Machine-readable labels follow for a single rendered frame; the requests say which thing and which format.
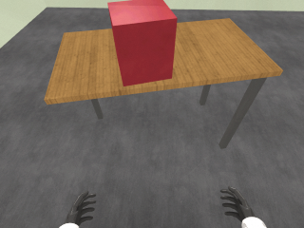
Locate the robot left hand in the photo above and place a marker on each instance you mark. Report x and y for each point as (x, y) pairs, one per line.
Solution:
(76, 210)

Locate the table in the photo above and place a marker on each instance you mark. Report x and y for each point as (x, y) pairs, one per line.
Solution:
(207, 52)

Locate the carton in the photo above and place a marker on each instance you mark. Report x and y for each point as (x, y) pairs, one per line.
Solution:
(144, 33)

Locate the robot right hand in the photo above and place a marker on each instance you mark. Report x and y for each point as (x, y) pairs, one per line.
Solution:
(243, 209)

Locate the robot right forearm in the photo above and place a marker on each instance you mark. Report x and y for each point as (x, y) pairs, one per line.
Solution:
(252, 222)

